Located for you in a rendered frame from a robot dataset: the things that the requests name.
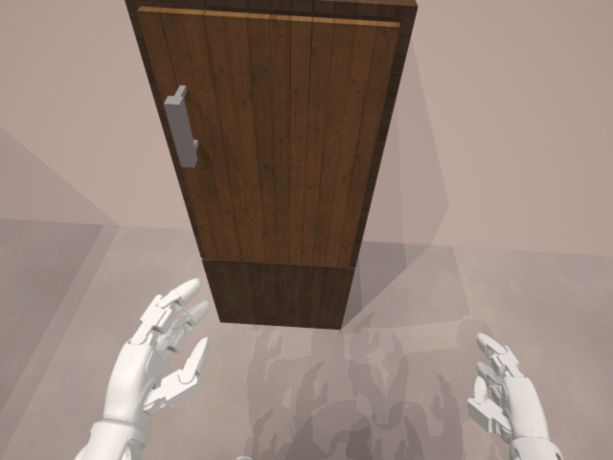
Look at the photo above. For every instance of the left robot hand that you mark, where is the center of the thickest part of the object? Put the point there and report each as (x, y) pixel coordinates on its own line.
(142, 362)

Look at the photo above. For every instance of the robot right forearm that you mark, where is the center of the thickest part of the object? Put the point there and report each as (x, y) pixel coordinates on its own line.
(534, 448)

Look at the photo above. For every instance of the cupboard door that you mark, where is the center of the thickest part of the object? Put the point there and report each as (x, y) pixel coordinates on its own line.
(286, 110)

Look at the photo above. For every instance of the robot left forearm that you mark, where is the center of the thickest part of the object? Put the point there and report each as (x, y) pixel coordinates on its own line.
(114, 440)

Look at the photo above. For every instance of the handle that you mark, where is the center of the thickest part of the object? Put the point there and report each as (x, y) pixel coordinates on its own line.
(180, 128)

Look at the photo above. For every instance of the right robot hand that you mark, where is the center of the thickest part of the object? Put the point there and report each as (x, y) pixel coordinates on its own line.
(511, 391)

